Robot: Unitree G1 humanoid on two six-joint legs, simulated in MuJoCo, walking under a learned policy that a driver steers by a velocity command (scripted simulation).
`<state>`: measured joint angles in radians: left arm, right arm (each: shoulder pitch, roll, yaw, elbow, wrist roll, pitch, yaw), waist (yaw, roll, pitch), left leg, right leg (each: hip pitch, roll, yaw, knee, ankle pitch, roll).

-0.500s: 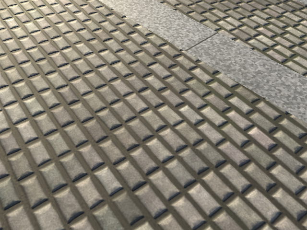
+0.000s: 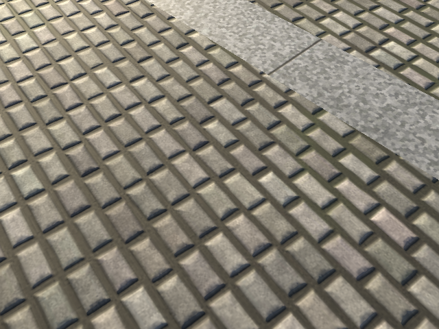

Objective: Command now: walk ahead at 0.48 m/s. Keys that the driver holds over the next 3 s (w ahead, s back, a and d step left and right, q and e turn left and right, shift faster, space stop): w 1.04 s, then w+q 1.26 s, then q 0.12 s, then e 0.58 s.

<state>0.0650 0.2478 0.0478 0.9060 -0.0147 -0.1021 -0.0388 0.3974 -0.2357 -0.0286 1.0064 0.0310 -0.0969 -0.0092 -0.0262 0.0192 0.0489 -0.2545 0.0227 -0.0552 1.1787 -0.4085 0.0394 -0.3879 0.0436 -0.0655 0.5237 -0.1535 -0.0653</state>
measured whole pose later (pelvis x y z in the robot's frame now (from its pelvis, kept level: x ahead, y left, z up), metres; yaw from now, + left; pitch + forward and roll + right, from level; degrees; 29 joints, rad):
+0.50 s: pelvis +0.29 +0.06 +0.00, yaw +0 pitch +2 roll -1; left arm 0.35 0.27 0.04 1.04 -0.02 -0.07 0.00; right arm 0.07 -0.25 -0.05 0.83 0.01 -0.11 0.03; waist 0.04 -0.01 0.04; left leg -0.46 0.00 0.05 0.56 -0.14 0.06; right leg -0.18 0.01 0.04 0.97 -0.49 -0.04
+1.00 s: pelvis +0.58 +0.02 -0.01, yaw -1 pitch +2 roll +1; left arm -0.01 0.23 0.04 0.87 -0.01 -0.10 -0.04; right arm 0.42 -0.26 -0.06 1.01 0.01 -0.05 -0.01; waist -0.05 0.00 0.02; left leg 0.07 0.00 0.05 0.39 -0.46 0.01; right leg -0.49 -0.02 -0.04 0.51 -0.05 -0.07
